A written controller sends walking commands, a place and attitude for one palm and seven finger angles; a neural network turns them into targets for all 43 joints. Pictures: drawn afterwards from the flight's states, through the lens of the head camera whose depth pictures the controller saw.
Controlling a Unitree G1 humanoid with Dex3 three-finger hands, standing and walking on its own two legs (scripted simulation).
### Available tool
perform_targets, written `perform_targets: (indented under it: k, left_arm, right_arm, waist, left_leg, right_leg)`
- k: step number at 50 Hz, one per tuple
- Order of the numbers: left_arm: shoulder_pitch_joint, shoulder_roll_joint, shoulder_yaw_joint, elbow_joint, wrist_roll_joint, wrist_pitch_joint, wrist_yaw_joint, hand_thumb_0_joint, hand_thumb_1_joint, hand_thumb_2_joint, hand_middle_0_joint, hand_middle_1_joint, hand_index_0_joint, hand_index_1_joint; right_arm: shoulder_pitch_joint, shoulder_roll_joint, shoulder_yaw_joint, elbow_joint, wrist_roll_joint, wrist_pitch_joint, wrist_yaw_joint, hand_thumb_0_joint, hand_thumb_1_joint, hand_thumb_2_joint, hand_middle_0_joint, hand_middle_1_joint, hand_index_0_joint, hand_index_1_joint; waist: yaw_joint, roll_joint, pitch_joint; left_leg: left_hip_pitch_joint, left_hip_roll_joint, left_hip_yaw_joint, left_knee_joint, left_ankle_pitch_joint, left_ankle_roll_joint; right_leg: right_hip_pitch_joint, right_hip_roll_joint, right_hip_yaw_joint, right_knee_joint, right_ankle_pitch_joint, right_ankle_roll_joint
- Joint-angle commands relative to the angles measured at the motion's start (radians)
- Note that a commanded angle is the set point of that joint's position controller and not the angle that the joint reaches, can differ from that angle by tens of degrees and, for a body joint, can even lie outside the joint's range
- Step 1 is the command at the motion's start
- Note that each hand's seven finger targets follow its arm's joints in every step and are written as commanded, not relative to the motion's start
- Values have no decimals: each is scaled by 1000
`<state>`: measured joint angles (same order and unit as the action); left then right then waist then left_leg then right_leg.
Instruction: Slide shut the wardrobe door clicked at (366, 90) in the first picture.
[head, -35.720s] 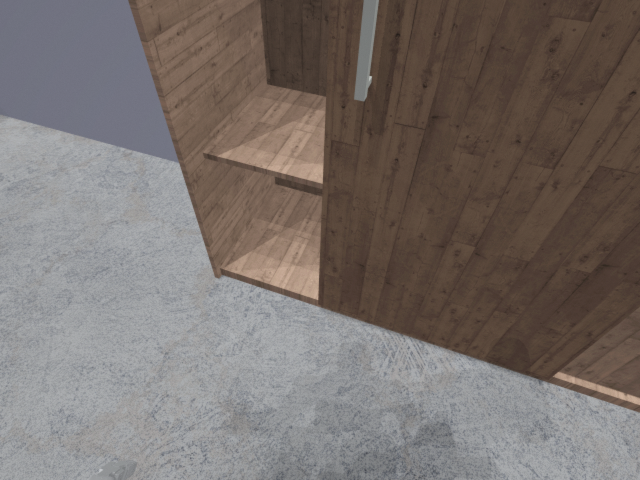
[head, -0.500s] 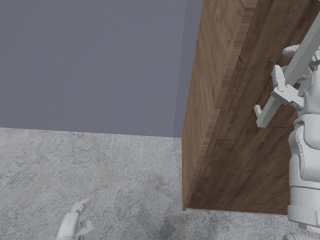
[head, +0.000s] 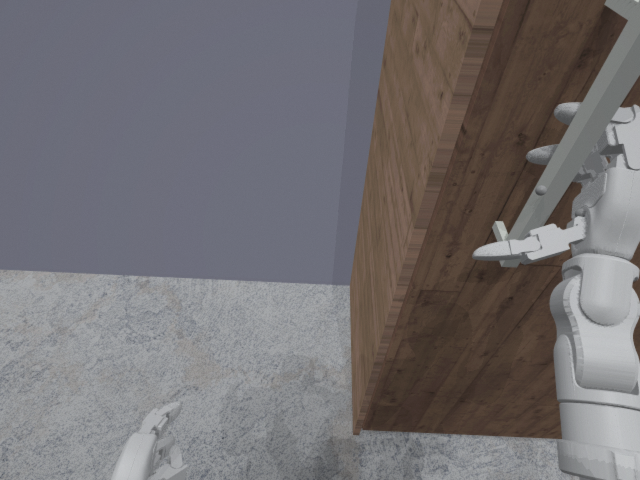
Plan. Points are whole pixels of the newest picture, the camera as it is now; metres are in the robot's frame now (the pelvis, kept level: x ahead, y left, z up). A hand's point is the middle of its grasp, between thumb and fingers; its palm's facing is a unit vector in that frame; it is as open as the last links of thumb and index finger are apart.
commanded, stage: slip the hand off the handle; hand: right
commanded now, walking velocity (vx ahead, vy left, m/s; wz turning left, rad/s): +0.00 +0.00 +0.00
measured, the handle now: (554, 155) +0.37 -0.22 +0.26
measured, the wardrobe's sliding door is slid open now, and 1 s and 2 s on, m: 0.00 0.00 0.00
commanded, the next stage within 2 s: draw the hand back to the body in 1.38 s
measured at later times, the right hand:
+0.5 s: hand (567, 194) +0.33 -0.23 +0.24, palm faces +0.33 +0.94 -0.11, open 14.7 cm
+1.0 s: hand (624, 230) +0.30 -0.27 +0.23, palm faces +0.36 +0.92 -0.12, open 14.7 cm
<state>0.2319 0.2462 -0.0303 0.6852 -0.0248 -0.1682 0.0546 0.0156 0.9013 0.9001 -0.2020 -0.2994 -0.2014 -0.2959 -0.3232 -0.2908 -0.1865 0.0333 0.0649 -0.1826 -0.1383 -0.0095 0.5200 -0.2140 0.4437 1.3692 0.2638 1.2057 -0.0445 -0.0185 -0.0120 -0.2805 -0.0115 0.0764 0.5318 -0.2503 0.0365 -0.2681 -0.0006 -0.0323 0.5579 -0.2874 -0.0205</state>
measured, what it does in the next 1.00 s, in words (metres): stands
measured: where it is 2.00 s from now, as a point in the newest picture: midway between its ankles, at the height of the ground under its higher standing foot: outside the picture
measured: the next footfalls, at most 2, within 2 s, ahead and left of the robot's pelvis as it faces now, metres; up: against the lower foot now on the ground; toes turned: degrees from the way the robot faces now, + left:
none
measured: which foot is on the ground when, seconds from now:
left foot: down 0.00-1.00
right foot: down 0.00-1.00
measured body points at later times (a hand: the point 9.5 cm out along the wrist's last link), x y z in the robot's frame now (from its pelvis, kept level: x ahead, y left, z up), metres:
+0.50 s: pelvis +0.01 +0.00 +0.00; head +0.00 +0.00 +0.45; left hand +0.20 +0.21 -0.08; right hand +0.31 -0.27 +0.25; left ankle +0.02 +0.10 -0.73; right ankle +0.01 -0.10 -0.73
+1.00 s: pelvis +0.01 +0.00 +0.00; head +0.00 +0.01 +0.45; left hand +0.17 +0.23 -0.09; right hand +0.27 -0.31 +0.24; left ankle +0.02 +0.10 -0.73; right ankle +0.01 -0.10 -0.73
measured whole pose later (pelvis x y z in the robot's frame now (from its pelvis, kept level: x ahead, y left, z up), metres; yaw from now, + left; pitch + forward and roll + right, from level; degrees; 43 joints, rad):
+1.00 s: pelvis +0.01 +0.00 +0.00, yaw +2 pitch +0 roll +0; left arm 0.23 0.24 -0.04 0.64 -0.03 -0.12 0.08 0.02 0.90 0.90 -0.20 -0.30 -0.20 -0.30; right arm -0.08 -0.37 -0.44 -0.08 0.22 -0.14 0.05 -0.01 0.55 -0.20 0.26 1.15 0.25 1.16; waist -0.04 -0.04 -0.04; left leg -0.28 -0.02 0.05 0.54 -0.26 0.03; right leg -0.25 -0.01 -0.06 0.56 -0.30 -0.03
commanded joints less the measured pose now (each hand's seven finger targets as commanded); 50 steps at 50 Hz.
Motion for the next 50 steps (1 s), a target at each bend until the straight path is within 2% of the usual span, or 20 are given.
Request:
perform_targets:
  k: [1, 2, 4, 5, 6, 7, 11, 13, 14, 19, 23, 27, 30, 34, 37, 39, 40, 42, 45, 50]
  left_arm:
    - [-116, 96, 42, -176, 4, -59, -1, 0, 900, 900, -200, -300, -200, -300]
    - [-113, 93, 45, -181, 7, -53, -6, 0, 900, 900, -200, -300, -200, -300]
    - [-98, 93, 46, -179, 10, -38, -12, 0, 900, 900, -200, -300, -200, -300]
    - [-86, 99, 48, -170, 8, -22, -9, 0, 900, 900, -200, -300, -200, -300]
    - [-96, 98, 43, -183, 9, -8, -8, 0, 900, 900, -200, -300, -200, -300]
    - [-97, 95, 44, -185, 7, 2, -6, 0, 900, 900, -200, -300, -200, -300]
    - [-116, 84, 35, -194, 3, 38, 3, 0, 900, 900, -200, -300, -200, -300]
    - [-129, 82, 31, -195, 2, 55, 13, 0, 900, 900, -200, -300, -200, -300]
    - [-126, 84, 31, -191, 2, 64, 18, 0, 900, 900, -200, -300, -200, -300]
    - [-149, 75, 22, -200, -2, 92, 31, 0, 900, 900, -200, -300, -200, -300]
    - [-162, 76, 19, -214, -3, 99, 34, 0, 900, 900, -200, -300, -200, -300]
    - [-156, 87, 24, -210, -3, 85, 35, 0, 900, 900, -200, -300, -200, -300]
    - [-153, 97, 31, -204, -3, 63, 38, 0, 900, 900, -200, -300, -200, -300]
    - [-137, 109, 34, -179, -7, 36, 50, 0, 900, 900, -200, -300, -200, -300]
    - [-142, 112, 37, -179, -9, 17, 52, 0, 900, 900, -200, -300, -200, -300]
    - [-143, 113, 38, -187, -9, 9, 48, 0, 900, 900, -200, -300, -200, -300]
    - [-149, 111, 35, -196, -11, 4, 46, 0, 900, 900, -200, -300, -200, -300]
    - [-153, 112, 36, -199, -9, 0, 44, 0, 900, 900, -200, -300, -200, -300]
    - [-166, 109, 33, -206, -10, -7, 42, 0, 900, 900, -200, -300, -200, -300]
    - [-163, 98, 33, -218, 2, -28, 25, 0, 900, 900, -200, -300, -200, -300]
  right_arm:
    - [-287, -104, -9, -299, 0, 3, -7, 0, 550, -200, 250, 1150, 250, 1150]
    - [-271, -91, 2, -352, -5, 14, -10, 0, 550, -200, 250, 1150, 250, 1150]
    - [-213, -95, -7, -366, -11, 46, -17, 0, 550, -200, 250, 1150, 250, 1150]
    - [-165, -134, -58, -308, -13, 66, -20, 0, 550, -200, 250, 1150, 250, 1150]
    - [-171, -116, -36, -337, -14, 78, -17, 0, 550, -200, 250, 1150, 250, 1150]
    - [-182, -138, -60, -340, -18, 86, -21, 0, 550, -200, 250, 1150, 250, 1150]
    - [-171, -134, -76, -320, -6, 112, -14, 0, 550, -200, 250, 1150, 250, 1150]
    - [-172, -164, -116, -304, 7, 122, -5, 0, 550, -200, 250, 1150, 250, 1150]
    - [-172, -190, -148, -283, 14, 127, -3, 0, 550, -200, 250, 1150, 250, 1150]
    - [-156, -236, -217, -237, 39, 133, 13, 0, 550, -200, 250, 1150, 250, 1150]
    - [-159, -263, -242, -246, 51, 115, 26, 0, 550, -200, 250, 1150, 250, 1150]
    - [-196, -311, -268, -222, 52, 64, 51, 0, 550, -200, 250, 1150, 250, 1150]
    - [-296, -327, -247, -235, 45, -1, 87, 0, 550, -200, 250, 1150, 250, 1150]
    - [-367, -349, -231, -151, 58, -62, 144, 0, 550, -200, 250, 1150, 250, 1150]
    - [-290, -347, -240, -145, 82, -77, 181, 0, 550, -200, 250, 1150, 250, 1150]
    - [-198, -360, -281, -155, 105, -72, 194, 0, 550, -200, 250, 1150, 250, 1150]
    - [-157, -337, -275, -172, 120, -66, 201, 0, 550, -200, 250, 1150, 250, 1150]
    - [-89, -376, -342, -204, 144, -53, 199, 0, 550, -200, 250, 1150, 250, 1150]
    - [-36, -364, -377, -258, 174, -32, 187, 0, 550, -200, 250, 1150, 250, 1150]
    - [81, -302, -336, -468, 154, -32, 157, 0, 550, -200, 250, 1150, 250, 1150]
  waist:
    - [10, -5, -265]
    - [4, -37, -299]
    - [-2, -10, -292]
    - [0, 33, -263]
    - [1, 31, -254]
    - [3, 56, -247]
    - [4, 51, -208]
    - [1, 32, -204]
    - [-1, 52, -202]
    - [-12, 9, -183]
    - [-12, -6, -193]
    - [-4, 14, -190]
    - [16, -45, -208]
    - [43, -35, -177]
    - [20, -64, -209]
    - [-7, -33, -234]
    - [-15, -31, -233]
    - [-37, -13, -234]
    - [-42, 35, -194]
    - [-43, -45, -235]
  left_leg:
    - [102, 24, -49, -44, 249, -4]
    - [114, 24, -44, -23, 317, -3]
    - [118, 23, -36, -14, 372, -5]
    - [119, 21, -35, -20, 373, -9]
    - [120, 22, -36, -22, 365, -10]
    - [123, 21, -34, -24, 354, -10]
    - [108, 16, -35, -45, 294, -10]
    - [116, 16, -38, -55, 277, -9]
    - [123, 14, -39, -62, 274, -8]
    - [133, 13, -43, -78, 230, -5]
    - [138, 16, -50, -84, 207, -7]
    - [116, 16, -62, -93, 146, -11]
    - [85, 16, -76, -94, 99, -11]
    - [37, 19, -91, -111, -5, -16]
    - [60, 24, -99, -108, -12, -13]
    - [100, 28, -97, -94, 18, -12]
    - [108, 31, -94, -92, 33, -15]
    - [125, 29, -88, -86, 54, -15]
    - [122, 34, -91, -97, 44, -23]
    - [118, 17, -57, -46, 199, -14]
  right_leg:
    - [117, -11, 28, -74, 302, 0]
    - [143, -10, 26, -62, 378, 5]
    - [153, -16, 27, -50, 450, 10]
    - [126, -16, 24, -56, 435, 13]
    - [122, -12, 22, -62, 417, 13]
    - [115, -13, 23, -66, 406, 14]
    - [110, -10, 25, -80, 347, 14]
    - [104, -7, 22, -85, 325, 16]
    - [96, -5, 22, -87, 316, 13]
    - [72, -2, 17, -100, 272, 15]
    - [64, -1, 11, -105, 246, 11]
    - [49, -3, 13, -103, 190, 2]
    - [61, -2, 11, -92, 155, -4]
    - [37, 0, 18, -81, 68, -10]
    - [34, 6, 21, -76, 62, -12]
    - [15, 4, 23, -73, 87, -9]
    - [9, 6, 19, -75, 96, -9]
    - [4, 3, 20, -79, 113, -6]
    - [-14, 0, 13, -77, 113, -5]
    - [60, 0, 12, -67, 237, -1]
